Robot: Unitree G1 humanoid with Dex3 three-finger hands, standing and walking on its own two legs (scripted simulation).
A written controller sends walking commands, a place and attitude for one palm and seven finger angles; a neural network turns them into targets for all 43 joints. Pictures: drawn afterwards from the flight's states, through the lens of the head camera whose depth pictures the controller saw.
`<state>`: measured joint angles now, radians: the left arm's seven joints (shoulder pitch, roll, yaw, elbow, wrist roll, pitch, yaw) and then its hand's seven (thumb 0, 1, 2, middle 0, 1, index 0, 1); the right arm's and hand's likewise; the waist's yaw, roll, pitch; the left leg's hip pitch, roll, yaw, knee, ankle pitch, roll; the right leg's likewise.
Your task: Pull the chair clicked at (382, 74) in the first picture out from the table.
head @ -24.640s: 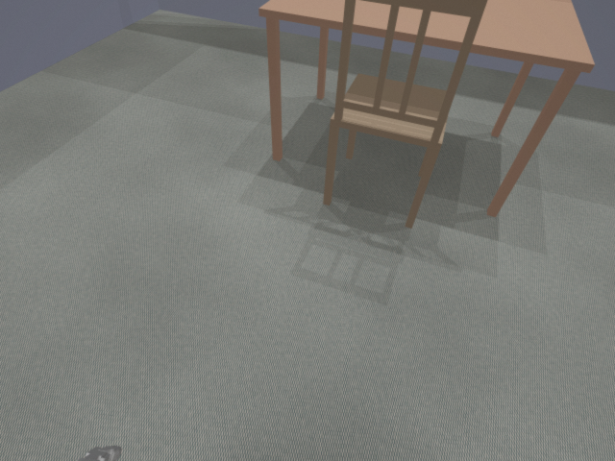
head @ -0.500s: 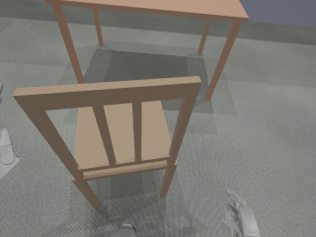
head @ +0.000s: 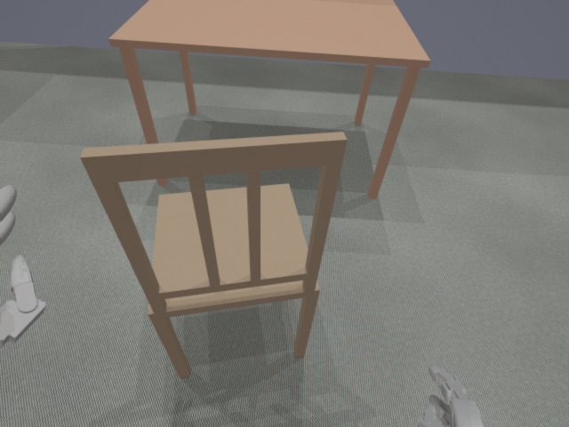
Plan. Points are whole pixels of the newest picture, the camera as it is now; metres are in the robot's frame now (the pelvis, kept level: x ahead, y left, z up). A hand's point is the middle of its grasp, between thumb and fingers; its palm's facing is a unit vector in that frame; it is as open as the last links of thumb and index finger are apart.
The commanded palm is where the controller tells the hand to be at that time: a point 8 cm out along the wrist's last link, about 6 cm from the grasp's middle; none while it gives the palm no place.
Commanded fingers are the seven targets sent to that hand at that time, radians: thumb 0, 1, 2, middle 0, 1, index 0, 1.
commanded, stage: stop stepping back and stand still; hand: left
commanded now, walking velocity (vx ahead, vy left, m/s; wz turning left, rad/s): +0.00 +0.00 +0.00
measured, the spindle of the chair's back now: (206, 236) +0.47 +0.18 -0.06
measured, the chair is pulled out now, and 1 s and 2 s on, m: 0.68 0.68 0.68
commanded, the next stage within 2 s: let the arm hang, fingers relaxed in 0.32 s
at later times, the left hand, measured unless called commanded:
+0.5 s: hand (71, 340) +0.20 +0.26 +0.08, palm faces +0.30 -0.82 -0.49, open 7.4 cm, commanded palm none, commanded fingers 0.00 0.90 0.90 -0.20 -0.30 -0.20 -0.30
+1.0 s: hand out of the picture -0.08 +0.16 -0.17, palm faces +0.09 -0.97 -0.23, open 7.3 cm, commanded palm none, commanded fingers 0.00 0.90 0.90 -0.20 -0.30 -0.20 -0.30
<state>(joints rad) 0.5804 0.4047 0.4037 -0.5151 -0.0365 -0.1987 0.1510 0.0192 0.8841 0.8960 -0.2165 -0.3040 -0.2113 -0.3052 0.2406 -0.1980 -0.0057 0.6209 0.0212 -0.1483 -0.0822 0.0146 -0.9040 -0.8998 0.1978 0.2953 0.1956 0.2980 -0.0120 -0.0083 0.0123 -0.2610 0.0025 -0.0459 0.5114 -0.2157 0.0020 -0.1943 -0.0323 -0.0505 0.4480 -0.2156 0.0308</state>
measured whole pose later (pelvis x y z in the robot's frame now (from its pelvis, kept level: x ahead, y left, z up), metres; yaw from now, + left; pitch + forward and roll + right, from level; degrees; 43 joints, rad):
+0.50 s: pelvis -0.02 -0.01 -0.01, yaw +2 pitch -1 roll -1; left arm 0.36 0.38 0.25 -0.08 0.03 -0.10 0.06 0.01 0.89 0.90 -0.21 -0.30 -0.20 -0.30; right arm 0.21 -0.25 -0.01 0.74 -0.01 -0.12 -0.02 0.01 -0.90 -0.90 0.20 0.30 0.20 0.30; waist 0.01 0.06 -0.03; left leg -0.35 0.00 -0.07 0.56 -0.20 -0.01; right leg -0.28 -0.04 -0.08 0.52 -0.23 0.02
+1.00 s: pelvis -0.01 -0.03 +0.00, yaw +3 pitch -2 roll -1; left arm 0.42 0.19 0.01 1.08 0.01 0.05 0.02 0.00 0.93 0.90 -0.20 -0.30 -0.20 -0.30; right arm 0.40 -0.14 0.00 1.04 -0.02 0.01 -0.03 0.01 -0.91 -0.90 0.20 0.30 0.20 0.30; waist 0.01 0.03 0.05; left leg -0.30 0.01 -0.10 0.53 -0.21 -0.03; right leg -0.23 -0.02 -0.11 0.52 -0.26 -0.02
